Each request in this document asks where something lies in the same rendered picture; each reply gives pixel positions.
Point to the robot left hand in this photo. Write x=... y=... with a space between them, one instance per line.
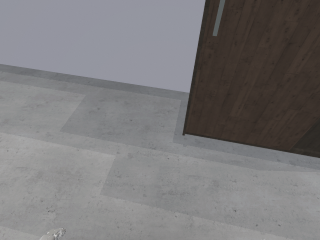
x=54 y=234

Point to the handle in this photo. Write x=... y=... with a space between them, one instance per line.
x=218 y=17

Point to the wardrobe door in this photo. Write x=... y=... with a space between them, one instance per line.
x=311 y=139
x=258 y=80

